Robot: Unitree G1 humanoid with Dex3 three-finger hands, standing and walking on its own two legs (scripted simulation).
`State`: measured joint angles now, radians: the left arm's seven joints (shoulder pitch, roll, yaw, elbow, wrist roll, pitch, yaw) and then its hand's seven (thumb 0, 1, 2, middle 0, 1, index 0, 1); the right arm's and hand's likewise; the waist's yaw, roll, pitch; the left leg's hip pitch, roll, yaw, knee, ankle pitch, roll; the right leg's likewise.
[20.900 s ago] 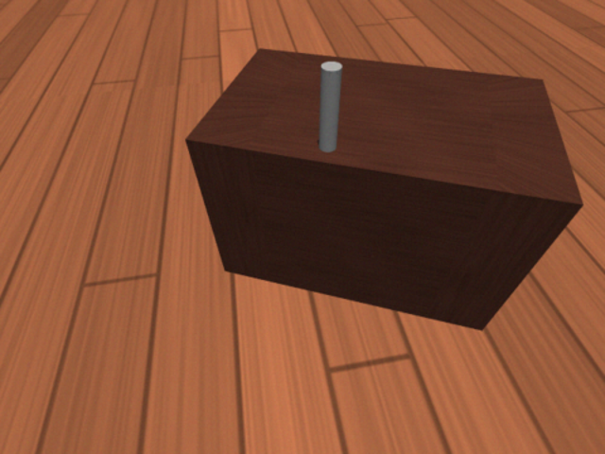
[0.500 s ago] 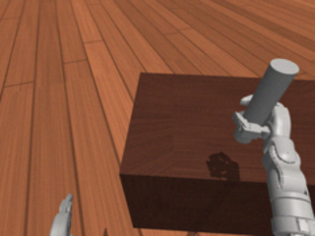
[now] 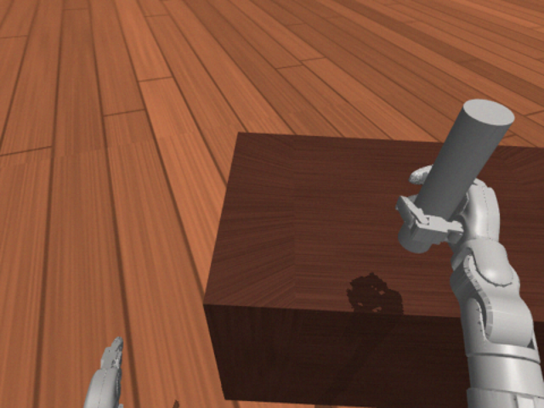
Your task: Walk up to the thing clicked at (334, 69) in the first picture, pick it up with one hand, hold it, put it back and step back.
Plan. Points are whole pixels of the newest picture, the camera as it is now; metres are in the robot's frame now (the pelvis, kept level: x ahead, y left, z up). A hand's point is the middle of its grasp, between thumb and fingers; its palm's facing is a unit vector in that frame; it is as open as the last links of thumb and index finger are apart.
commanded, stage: hold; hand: right
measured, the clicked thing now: (443, 188) +0.34 -0.18 +0.20
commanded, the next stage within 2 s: none
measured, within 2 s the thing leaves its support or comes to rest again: neither
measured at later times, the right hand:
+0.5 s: hand (424, 200) +0.35 -0.17 +0.18, palm faces +0.15 +0.99 +0.00, open 6.4 cm
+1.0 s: hand (429, 204) +0.33 -0.17 +0.19, palm faces +0.15 +0.99 +0.00, open 6.4 cm
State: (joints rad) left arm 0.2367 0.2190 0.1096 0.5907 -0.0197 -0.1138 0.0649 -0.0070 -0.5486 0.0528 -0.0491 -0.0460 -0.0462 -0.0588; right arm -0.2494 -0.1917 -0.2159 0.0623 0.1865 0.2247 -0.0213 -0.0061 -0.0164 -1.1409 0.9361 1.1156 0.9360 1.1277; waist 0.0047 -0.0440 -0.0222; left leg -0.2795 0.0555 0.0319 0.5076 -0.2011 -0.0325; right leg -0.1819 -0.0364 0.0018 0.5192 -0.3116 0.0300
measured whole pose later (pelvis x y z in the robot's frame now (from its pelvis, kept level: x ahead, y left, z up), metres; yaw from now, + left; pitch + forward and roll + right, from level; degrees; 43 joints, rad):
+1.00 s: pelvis +0.00 +0.00 +0.00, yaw +0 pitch -3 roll +0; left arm 0.21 0.23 0.12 0.68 -0.02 -0.14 0.04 -0.01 -0.54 0.05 -0.05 -0.05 -0.05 -0.06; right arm -0.22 -0.19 -0.22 -0.07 0.20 0.35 -0.01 -0.01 -0.01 -1.14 0.94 1.11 0.94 1.12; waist -0.01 -0.06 -0.02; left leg -0.24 0.06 0.04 0.48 -0.19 -0.03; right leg -0.14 -0.04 0.01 0.49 -0.30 0.03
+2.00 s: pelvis +0.00 +0.00 +0.00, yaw +0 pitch -3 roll +0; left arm 0.21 0.22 0.12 0.66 -0.02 -0.15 0.04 -0.01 -0.55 0.06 -0.06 -0.05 -0.06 -0.06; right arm -0.17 -0.18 -0.21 -0.10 0.19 0.35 -0.01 -0.01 -0.01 -1.15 0.94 1.10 0.94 1.12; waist 0.00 -0.06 -0.02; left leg -0.23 0.06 0.04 0.48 -0.20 -0.03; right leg -0.14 -0.03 0.01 0.49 -0.30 0.03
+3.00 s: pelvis +0.00 +0.00 +0.00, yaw +0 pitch -3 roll +0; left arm 0.20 0.21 0.11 0.68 -0.02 -0.15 0.04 -0.01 -0.54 0.06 -0.05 -0.04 -0.05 -0.06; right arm -0.22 -0.19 -0.22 0.02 0.19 0.33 0.00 -0.01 -0.01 -1.15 0.95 1.10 0.95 1.12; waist 0.01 -0.05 -0.01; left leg -0.24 0.06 0.04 0.48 -0.19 -0.03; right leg -0.15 -0.03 0.01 0.49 -0.30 0.03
